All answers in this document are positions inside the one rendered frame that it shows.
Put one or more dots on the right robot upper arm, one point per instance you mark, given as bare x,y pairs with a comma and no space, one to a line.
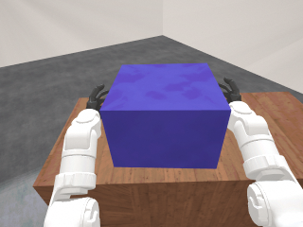
275,203

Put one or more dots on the right robot hand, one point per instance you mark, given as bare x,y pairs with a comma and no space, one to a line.
233,92

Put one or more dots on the robot right forearm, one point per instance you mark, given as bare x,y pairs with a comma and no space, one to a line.
262,162

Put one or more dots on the left robot hand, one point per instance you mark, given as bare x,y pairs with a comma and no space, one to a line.
96,99

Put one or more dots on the pedestal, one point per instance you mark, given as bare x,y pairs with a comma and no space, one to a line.
183,197

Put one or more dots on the left robot upper arm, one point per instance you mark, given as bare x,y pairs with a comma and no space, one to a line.
75,212

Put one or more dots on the carton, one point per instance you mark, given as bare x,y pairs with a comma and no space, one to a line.
165,115

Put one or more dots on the robot left forearm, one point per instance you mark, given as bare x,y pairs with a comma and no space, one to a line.
79,153

